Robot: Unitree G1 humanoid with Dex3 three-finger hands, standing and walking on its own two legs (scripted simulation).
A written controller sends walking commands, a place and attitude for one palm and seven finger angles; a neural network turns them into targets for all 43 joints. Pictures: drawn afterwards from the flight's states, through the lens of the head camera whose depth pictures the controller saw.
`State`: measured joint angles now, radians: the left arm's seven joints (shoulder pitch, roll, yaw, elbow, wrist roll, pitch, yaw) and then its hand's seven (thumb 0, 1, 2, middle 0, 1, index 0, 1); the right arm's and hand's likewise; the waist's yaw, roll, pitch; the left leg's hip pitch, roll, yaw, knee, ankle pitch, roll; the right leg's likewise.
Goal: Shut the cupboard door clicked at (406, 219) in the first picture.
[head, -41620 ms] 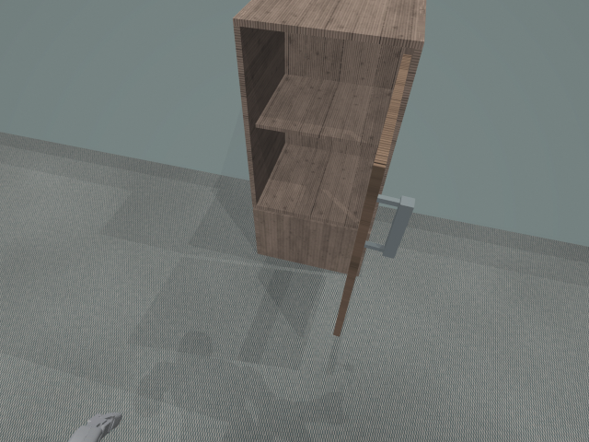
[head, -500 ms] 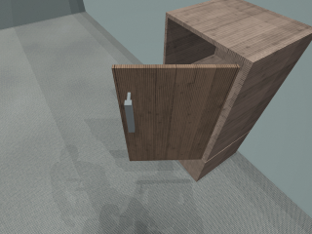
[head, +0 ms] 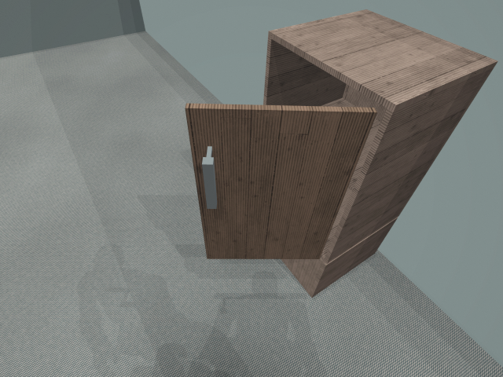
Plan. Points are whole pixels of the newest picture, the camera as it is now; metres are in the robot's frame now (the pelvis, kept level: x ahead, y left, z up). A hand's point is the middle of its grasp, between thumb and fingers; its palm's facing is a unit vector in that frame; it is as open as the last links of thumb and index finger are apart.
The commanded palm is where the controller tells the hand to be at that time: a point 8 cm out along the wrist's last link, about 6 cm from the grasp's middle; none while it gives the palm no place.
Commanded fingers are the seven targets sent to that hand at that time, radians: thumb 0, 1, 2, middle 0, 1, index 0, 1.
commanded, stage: shuffle to correct the standing spot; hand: left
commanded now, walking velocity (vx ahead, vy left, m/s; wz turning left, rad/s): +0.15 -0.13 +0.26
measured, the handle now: (210, 178) +0.54 +0.13 -0.03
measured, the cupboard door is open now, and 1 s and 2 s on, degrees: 57 57 57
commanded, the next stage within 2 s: come to a stop and stand still in 0.82 s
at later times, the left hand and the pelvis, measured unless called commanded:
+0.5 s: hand out of the picture +0.02 +0.12 -0.19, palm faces +0.12 -0.99 -0.11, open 7.4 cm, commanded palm none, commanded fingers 0.00 0.90 0.90 -0.20 -0.30 -0.20 -0.30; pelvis +0.07 -0.03 -0.01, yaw +3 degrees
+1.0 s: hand (214, 332) +0.24 +0.09 -0.17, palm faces -0.03 -0.98 -0.19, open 7.4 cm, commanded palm none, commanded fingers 0.00 0.90 0.90 -0.20 -0.30 -0.20 -0.30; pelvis +0.14 -0.10 -0.01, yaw +1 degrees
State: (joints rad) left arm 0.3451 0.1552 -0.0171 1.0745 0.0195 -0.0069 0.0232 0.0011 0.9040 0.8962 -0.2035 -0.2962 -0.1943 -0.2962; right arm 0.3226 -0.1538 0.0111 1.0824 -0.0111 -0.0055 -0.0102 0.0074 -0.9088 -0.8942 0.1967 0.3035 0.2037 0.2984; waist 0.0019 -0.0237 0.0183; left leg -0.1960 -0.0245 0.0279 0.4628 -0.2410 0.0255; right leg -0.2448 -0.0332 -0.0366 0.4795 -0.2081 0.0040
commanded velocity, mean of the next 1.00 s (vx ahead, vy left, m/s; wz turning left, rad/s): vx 0.07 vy -0.13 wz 0.01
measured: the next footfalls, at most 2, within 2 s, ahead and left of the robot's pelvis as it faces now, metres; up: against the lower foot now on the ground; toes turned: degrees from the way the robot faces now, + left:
left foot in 0.54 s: +0.11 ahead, +0.06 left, +0.00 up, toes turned +9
right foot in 1.02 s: +0.25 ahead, -0.23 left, +0.00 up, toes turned -4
